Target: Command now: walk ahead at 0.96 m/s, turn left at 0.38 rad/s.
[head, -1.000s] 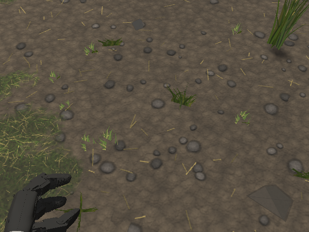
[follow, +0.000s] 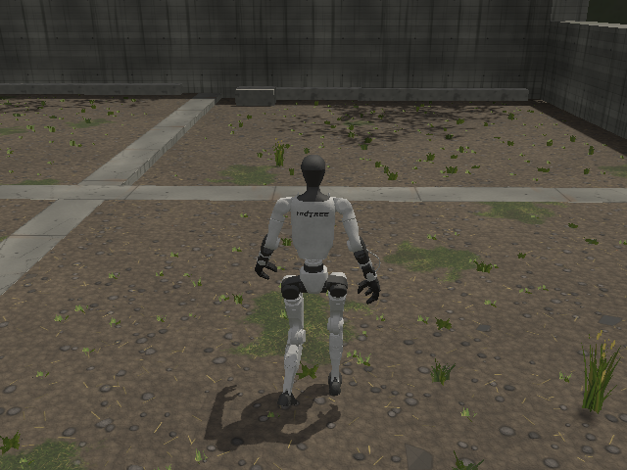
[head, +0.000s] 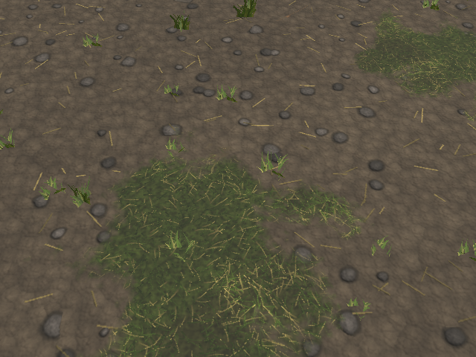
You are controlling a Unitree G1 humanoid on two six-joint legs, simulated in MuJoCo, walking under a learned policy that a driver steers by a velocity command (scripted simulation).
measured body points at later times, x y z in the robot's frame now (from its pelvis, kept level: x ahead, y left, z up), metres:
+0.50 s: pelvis +0.42 +0.05 +0.01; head +0.47 +0.06 +0.46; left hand +0.48 +0.33 -0.10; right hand +0.59 -0.19 -0.10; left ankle +0.48 +0.10 -0.72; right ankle +0.34 -0.12 -0.61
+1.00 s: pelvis +0.64 +0.05 +0.02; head +0.67 +0.09 +0.47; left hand +0.62 +0.37 -0.08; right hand +0.93 -0.10 -0.07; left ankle +0.54 +0.16 -0.63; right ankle +0.76 +0.02 -0.72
